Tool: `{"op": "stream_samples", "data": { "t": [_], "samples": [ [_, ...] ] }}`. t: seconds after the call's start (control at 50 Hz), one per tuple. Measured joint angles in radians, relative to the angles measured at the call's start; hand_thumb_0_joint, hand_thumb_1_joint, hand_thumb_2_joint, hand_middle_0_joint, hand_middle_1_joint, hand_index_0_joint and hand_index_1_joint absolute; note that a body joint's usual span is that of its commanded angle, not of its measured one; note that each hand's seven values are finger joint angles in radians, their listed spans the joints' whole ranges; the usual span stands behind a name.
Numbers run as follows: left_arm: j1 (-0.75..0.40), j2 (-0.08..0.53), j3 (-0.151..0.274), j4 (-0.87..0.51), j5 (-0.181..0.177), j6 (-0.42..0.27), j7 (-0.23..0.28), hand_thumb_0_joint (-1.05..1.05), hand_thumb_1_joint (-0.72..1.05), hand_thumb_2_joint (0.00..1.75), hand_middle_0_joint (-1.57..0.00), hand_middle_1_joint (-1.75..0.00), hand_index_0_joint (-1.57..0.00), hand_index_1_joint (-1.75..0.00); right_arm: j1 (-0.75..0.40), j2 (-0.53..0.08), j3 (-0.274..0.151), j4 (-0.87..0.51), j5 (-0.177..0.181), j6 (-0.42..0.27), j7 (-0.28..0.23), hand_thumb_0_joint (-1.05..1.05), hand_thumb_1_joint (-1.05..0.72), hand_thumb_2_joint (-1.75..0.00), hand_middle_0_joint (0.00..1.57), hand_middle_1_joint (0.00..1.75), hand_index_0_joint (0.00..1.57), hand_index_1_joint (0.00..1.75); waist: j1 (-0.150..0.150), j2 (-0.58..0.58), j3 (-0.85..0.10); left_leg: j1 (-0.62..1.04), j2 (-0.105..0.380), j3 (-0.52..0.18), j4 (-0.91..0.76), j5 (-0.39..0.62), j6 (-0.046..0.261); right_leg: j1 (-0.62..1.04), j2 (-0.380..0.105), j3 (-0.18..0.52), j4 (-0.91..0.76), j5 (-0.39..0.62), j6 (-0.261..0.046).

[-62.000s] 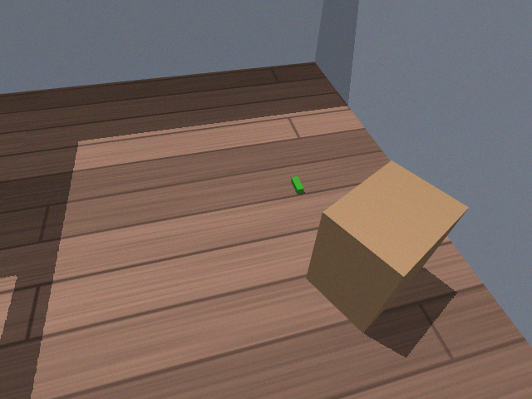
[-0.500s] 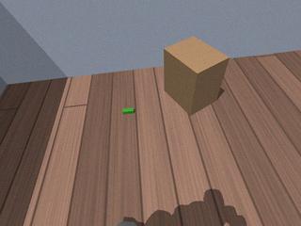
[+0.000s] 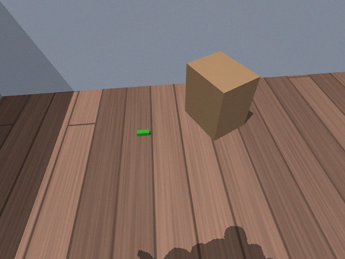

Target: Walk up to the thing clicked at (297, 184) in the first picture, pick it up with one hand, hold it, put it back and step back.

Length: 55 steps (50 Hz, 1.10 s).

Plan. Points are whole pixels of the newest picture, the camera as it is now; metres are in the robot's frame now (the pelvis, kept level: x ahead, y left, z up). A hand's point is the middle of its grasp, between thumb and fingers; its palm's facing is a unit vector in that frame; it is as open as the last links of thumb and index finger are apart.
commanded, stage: step back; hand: left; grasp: from above
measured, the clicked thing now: (143, 132) +1.09 +0.28 -0.74
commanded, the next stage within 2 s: stand in 0.42 s
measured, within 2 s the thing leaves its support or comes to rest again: neither
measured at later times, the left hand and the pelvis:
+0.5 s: hand out of the picture +0.14 +0.31 -0.14, palm faces +0.02 -0.93 -0.36, open 7.4 cm; pelvis +0.05 +0.04 +0.01, yaw +0 degrees
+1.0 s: hand out of the picture +0.10 +0.28 -0.13, palm faces -0.01 -0.94 -0.35, open 7.4 cm; pelvis +0.03 +0.03 +0.02, yaw +0 degrees
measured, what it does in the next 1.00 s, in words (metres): steps on the spot: left foot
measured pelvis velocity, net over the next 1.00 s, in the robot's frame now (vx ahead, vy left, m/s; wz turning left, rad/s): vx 0.03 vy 0.03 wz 0.01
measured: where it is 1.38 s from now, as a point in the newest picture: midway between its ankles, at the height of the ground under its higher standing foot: outside the picture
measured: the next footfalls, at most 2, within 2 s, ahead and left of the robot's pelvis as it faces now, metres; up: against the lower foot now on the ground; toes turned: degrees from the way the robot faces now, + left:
left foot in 0.20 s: +0.09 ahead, +0.17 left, +0.00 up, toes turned +1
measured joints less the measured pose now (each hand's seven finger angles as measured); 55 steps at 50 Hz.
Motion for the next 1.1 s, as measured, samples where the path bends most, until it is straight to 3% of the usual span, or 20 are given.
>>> {"op": "stream_samples", "data": {
  "t": [0.08,0.16,0.22,0.3,0.36,0.68,1.1],
  "samples": [
    [-0.012,-0.012,-0.006,0.0,-0.005,-0.007,0.003,0.01,0.9,0.9,-0.21,-0.3,-0.2,-0.3,-0.005,-0.007,0.003,0.005,-0.001,-0.009,0.001,0.01,-0.91,-0.9,0.2,0.3,0.2,0.3,0.009,0.011,0.009,-0.039,0.009,-0.006,-0.003,0.037,-0.008,0.02,-0.012,-0.005,-0.035,0.005,0.014],
    [-0.031,0.003,-0.006,0.003,-0.009,-0.002,0.005,0.01,0.89,0.9,-0.21,-0.3,-0.2,-0.3,-0.014,-0.003,0.005,0.017,-0.003,-0.013,0.002,0.01,-0.91,-0.9,0.2,0.3,0.2,0.3,0.006,0.001,0.019,-0.008,0.041,0.029,-0.155,0.066,-0.013,0.019,-0.035,-0.009,-0.015,-0.022,0.03],
    [-0.054,0.022,-0.008,0.004,-0.022,0.012,0.01,0.01,0.89,0.9,-0.21,-0.3,-0.2,-0.3,-0.03,0.008,0.004,0.032,-0.005,-0.026,-0.003,0.01,-0.91,-0.9,0.2,0.3,0.2,0.3,0.001,-0.026,0.036,0.044,0.036,0.063,-0.291,0.224,-0.028,0.006,-0.066,-0.003,0.044,-0.064,0.052],
    [-0.078,0.035,-0.015,0.015,-0.041,0.031,0.017,0.01,0.9,0.9,-0.21,-0.3,-0.2,-0.3,-0.066,0.032,0.018,0.044,-0.002,-0.029,-0.006,0.01,-0.91,-0.9,0.2,0.3,0.2,0.3,0.005,-0.049,0.038,0.048,0.036,0.084,-0.268,0.189,-0.029,0.015,-0.06,0.031,0.037,-0.07,0.048],
    [-0.099,0.039,-0.02,0.033,-0.04,0.032,0.017,0.01,0.9,0.9,-0.2,-0.3,-0.2,-0.3,-0.102,0.046,0.028,0.053,0.003,-0.023,-0.007,0.01,-0.91,-0.9,0.2,0.3,0.2,0.3,0.001,-0.046,0.032,0.055,0.052,0.083,-0.264,0.176,-0.028,0.042,-0.044,0.031,-0.01,-0.051,0.074],
    [-0.152,0.001,-0.061,0.126,-0.037,0.031,-0.001,0.0,0.9,0.9,-0.2,-0.3,-0.2,-0.3,-0.202,0.051,0.054,0.093,0.019,-0.053,-0.001,0.0,-0.91,-0.9,0.2,0.3,0.2,0.3,-0.007,-0.046,0.01,0.184,0.049,0.091,-0.477,0.279,-0.033,0.166,-0.045,0.032,-0.216,0.05,0.077],
    [-0.117,0.003,-0.054,0.178,-0.029,0.03,-0.007,0.01,0.9,0.9,-0.2,-0.3,-0.2,-0.3,-0.129,0.04,0.053,0.167,0.012,-0.035,0.008,0.01,-0.91,-0.9,0.2,0.3,0.2,0.3,-0.025,-0.032,-0.003,0.201,0.069,0.082,-0.567,0.355,-0.053,0.177,-0.024,0.023,-0.291,0.117,0.058]
  ]
}}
